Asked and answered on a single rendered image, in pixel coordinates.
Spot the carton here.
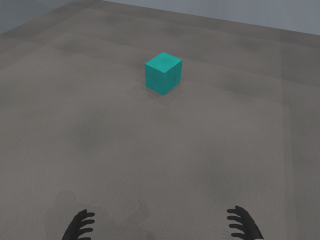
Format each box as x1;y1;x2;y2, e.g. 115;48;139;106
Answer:
145;52;183;96

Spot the right robot hand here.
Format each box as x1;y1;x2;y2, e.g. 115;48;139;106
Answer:
227;205;264;240

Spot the left robot hand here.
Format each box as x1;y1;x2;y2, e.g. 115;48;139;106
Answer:
62;209;95;240

